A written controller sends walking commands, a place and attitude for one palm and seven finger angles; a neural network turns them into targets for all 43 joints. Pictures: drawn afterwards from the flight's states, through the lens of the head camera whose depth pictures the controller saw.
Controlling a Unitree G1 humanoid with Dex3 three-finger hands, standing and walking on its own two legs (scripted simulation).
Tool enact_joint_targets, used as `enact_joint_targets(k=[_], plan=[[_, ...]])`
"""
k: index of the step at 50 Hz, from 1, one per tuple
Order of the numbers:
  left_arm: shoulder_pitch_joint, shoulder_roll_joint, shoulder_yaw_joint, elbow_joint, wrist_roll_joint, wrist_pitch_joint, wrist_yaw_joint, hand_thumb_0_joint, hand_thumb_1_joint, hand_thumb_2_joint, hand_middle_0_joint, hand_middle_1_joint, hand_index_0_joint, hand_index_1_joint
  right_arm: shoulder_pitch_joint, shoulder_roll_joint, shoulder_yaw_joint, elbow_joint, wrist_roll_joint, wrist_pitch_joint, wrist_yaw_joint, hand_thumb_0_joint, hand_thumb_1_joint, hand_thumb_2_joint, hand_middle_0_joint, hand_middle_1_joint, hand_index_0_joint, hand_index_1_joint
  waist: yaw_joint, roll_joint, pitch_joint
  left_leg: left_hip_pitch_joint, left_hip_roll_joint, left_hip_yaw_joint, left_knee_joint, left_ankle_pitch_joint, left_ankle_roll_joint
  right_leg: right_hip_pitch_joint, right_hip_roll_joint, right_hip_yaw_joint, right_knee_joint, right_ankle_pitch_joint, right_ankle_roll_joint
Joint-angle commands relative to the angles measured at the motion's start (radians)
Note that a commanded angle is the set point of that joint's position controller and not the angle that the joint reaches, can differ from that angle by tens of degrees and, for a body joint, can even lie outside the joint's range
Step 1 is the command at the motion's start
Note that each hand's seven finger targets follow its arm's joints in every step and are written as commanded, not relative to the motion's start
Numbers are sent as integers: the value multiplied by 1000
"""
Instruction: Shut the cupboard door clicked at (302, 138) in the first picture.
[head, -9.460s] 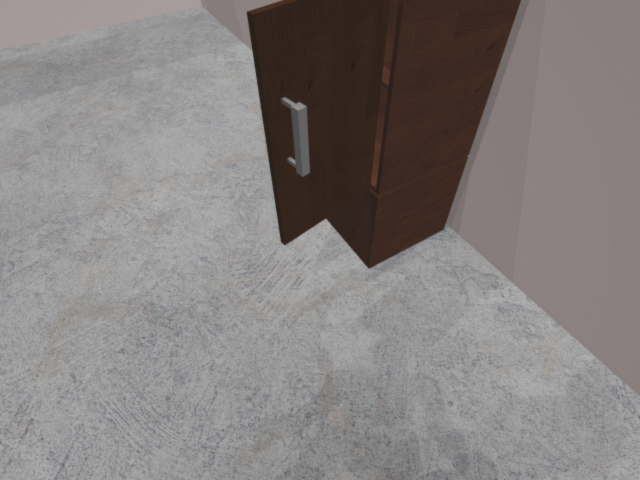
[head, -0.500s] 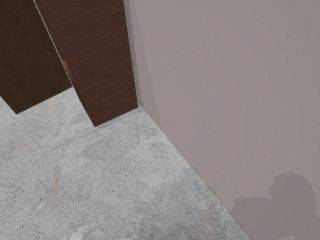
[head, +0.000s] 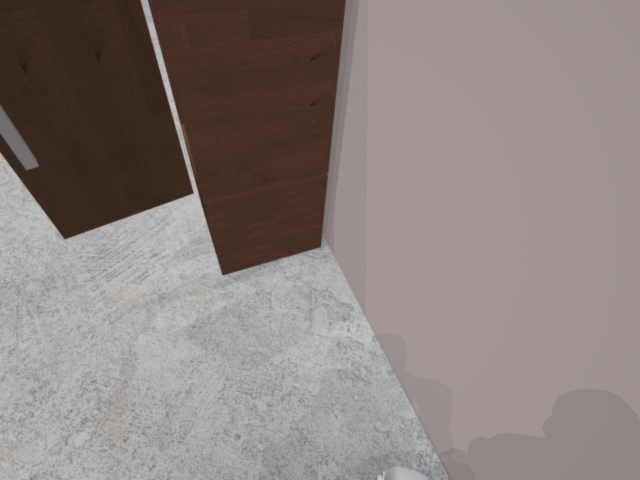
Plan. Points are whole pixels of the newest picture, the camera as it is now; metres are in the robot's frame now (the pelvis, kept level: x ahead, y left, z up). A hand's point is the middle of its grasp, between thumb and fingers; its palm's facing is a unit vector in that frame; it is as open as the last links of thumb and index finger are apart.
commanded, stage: walk to a spot facing it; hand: left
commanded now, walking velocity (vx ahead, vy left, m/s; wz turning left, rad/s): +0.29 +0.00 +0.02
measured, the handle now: (6, 124) +0.64 +0.65 +0.00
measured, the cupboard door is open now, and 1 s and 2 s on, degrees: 100 100 100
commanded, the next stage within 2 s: turn to face it in 0.04 s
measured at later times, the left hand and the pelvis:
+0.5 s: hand (235, 394) +0.26 +0.15 -0.17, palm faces +0.17 -0.97 -0.16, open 7.3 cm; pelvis +0.17 -0.03 +0.00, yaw +11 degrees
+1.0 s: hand (203, 404) +0.23 +0.20 -0.16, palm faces +0.43 -0.85 -0.30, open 7.4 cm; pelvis +0.24 -0.04 -0.01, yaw +26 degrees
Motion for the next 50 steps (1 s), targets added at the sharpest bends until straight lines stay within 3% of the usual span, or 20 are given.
enact_joint_targets(k=[1,7,10,11,12,13,14,15,20,26,27,28,29,30,35,41,45,46,48,50], plan=[[-32,35,11,-86,3,-14,-4,0,900,900,-200,-300,-200,-300,134,-135,-30,9,6,-16,-9,0,-900,-900,200,300,200,300,-39,116,-34,72,252,-186,-310,90,106,-52,-27,10,-175,109,15],[-182,50,3,-138,0,-16,-5,0,900,900,-200,-300,-200,-300,198,-135,-22,45,1,-8,-10,0,-900,-900,200,300,200,300,-69,131,4,130,243,-142,-244,303,91,23,24,-30,-432,171,7],[-122,73,4,-122,-1,-27,1,0,900,900,-200,-300,-200,-300,195,-136,-18,62,4,3,-16,0,-900,-900,200,300,200,300,-29,100,-37,94,190,-141,-76,408,44,257,74,-60,-595,241,-1],[-34,121,21,-106,-2,-36,6,0,900,900,-200,-300,-200,-300,181,-129,-18,56,11,4,-15,0,-900,-900,200,300,200,300,14,60,-83,2,149,-121,51,341,7,442,35,-7,-619,374,-10],[76,203,41,-77,4,-44,17,0,900,900,-200,-300,-200,-300,182,-105,-18,39,19,7,-6,0,-900,-900,200,300,200,300,54,-91,-154,-193,54,-52,250,101,-42,661,-144,162,-613,602,-67],[155,278,56,-68,0,-41,21,0,900,900,-200,-300,-200,-300,215,-94,-25,22,24,17,-7,0,-900,-900,200,300,200,300,61,-234,-222,-266,-24,-12,547,-425,-77,708,-375,321,-706,750,-193],[130,257,50,-84,-10,-37,31,0,900,900,-200,-300,-200,-300,155,-86,-21,3,21,24,-10,0,-900,-900,200,300,200,300,69,-164,-193,-314,17,-89,685,-443,-82,644,-385,316,-741,767,-231],[74,230,49,-102,-10,-37,40,0,900,900,-200,-300,-200,-300,114,-87,-22,-7,20,34,-9,0,-900,-900,200,300,200,300,49,-242,-168,-345,57,-116,762,-393,-91,568,-364,299,-750,715,-227],[-126,156,37,-179,-4,-25,48,0,900,900,-200,-300,-200,-300,103,-45,-19,-13,10,89,21,0,-900,-900,200,300,200,300,-54,-129,-109,-183,104,-67,563,-218,-117,236,-271,-14,-824,390,-138],[-118,185,59,-183,-5,-1,38,0,900,900,-200,-300,-200,-300,86,-80,-28,-65,2,85,33,0,-900,-900,200,300,200,300,-62,-81,-98,-8,44,25,141,-52,-113,212,-232,-112,-662,191,-68],[-119,169,56,-192,-10,10,34,0,900,900,-200,-300,-200,-300,122,-124,-40,-70,1,81,34,0,-900,-900,200,300,200,300,-88,31,-119,94,66,-42,32,17,-94,136,-200,-134,-538,91,-29],[-117,117,48,-229,-20,22,27,0,900,900,-200,-300,-200,-300,173,-241,-66,-85,-8,74,27,0,-900,-900,200,300,200,300,-119,348,-126,165,295,-405,-99,164,24,-61,-57,-180,-298,-186,53],[-194,100,32,-281,-15,28,28,0,900,900,-200,-300,-200,-300,215,-325,-83,-88,-11,78,10,0,-900,-900,200,300,200,300,-159,364,-138,141,448,-620,-188,218,155,-136,16,-61,-84,-370,61],[-230,112,35,-292,-8,29,29,0,900,900,-200,-300,-200,-300,195,-330,-85,-94,-9,74,0,0,-900,-900,200,300,200,300,-145,248,-148,107,431,-627,-185,151,177,-159,20,23,30,-305,48],[-135,120,37,-227,-9,33,28,0,900,900,-200,-300,-200,-300,33,-243,-54,-143,-2,57,-14,0,-900,-900,200,300,200,300,-54,172,-168,136,258,-338,-101,451,89,-96,23,68,-9,-87,64],[-150,132,27,-254,-15,42,34,0,900,900,-200,-300,-200,-300,14,-270,-68,-148,-2,79,-5,0,-900,-900,200,300,200,300,-67,162,-153,116,243,-365,-92,390,97,35,70,45,-258,-118,60],[-54,147,31,-243,-16,30,37,0,900,900,-200,-300,-200,-300,-65,-265,-72,-170,5,93,0,0,-900,-900,200,300,200,300,-22,184,-143,-18,193,-386,-37,303,60,264,110,19,-541,13,43],[-10,170,39,-236,-14,21,41,0,900,900,-200,-300,-200,-300,-85,-247,-70,-179,12,94,3,0,-900,-900,200,300,200,300,3,124,-146,-90,147,-363,25,217,19,373,81,40,-692,104,34],[12,312,62,-244,8,5,50,0,900,900,-200,-300,-200,-300,-98,-163,-56,-216,20,95,18,0,-900,-900,200,300,200,300,19,-265,-106,-319,-72,-134,432,-384,-109,424,-347,431,-868,287,-153],[-49,249,48,-257,-3,2,57,0,900,900,-200,-300,-200,-300,-113,-181,-65,-190,9,116,21,0,-900,-900,200,300,200,300,-13,-230,-71,-315,-8,-186,700,-326,-106,312,-275,337,-826,336,-185]])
